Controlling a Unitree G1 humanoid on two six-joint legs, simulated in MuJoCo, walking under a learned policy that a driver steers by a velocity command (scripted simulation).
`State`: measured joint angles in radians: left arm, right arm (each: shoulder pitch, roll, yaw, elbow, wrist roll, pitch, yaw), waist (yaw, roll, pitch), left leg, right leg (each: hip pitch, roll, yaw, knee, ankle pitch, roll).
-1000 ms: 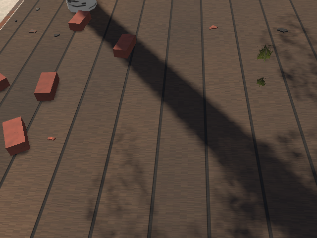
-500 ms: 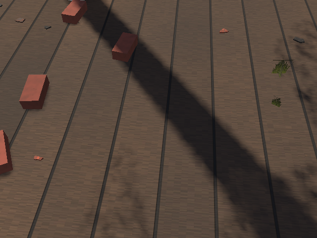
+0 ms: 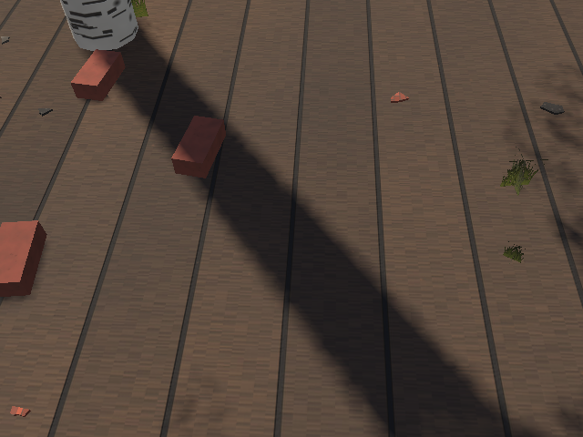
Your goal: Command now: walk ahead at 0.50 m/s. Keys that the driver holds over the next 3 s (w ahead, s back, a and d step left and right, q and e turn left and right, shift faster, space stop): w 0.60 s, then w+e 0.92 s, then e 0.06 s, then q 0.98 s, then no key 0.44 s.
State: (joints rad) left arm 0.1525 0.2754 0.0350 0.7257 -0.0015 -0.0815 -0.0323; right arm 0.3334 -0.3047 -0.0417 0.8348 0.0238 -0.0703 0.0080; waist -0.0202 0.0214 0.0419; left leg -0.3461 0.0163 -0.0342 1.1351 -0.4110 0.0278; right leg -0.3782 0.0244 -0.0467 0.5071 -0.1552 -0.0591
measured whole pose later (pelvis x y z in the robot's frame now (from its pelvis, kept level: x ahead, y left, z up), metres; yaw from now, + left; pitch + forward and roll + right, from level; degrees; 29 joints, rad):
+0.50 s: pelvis +0.28 +0.06 +0.00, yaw +0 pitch +2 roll -1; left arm 0.35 0.30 0.04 0.88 -0.02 -0.06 0.00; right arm 0.10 -0.27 -0.04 0.75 0.01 -0.08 0.03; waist 0.03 -0.01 0.04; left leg -0.43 -0.01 0.04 0.55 -0.15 0.05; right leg -0.25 0.00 0.04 1.02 -0.47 -0.03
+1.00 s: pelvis +0.56 +0.01 -0.02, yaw -10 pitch +2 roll +1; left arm 0.09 0.28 0.06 0.70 -0.02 -0.06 -0.05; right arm 0.30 -0.29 -0.06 0.90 -0.01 -0.04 -0.02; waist -0.04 -0.01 0.04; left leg -0.06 0.04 0.12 0.76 -0.46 -0.01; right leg -0.51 0.03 -0.04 0.61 -0.14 -0.09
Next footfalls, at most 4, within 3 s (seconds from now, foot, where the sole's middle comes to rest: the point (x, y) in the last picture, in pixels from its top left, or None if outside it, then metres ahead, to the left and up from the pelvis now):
0.42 left None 0.40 0.15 -0.77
0.96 right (348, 340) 0.69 -0.10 -0.77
1.44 left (296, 235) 1.02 0.02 -0.77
1.84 right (400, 226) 1.03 -0.27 -0.77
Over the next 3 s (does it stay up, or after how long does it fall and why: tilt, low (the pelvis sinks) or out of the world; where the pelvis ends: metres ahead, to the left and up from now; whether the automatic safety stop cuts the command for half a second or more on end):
stays up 1.03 -0.11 0.01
